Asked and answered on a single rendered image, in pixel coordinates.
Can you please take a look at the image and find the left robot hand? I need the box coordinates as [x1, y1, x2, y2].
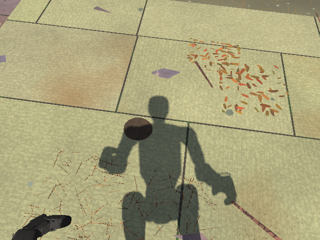
[11, 214, 72, 240]

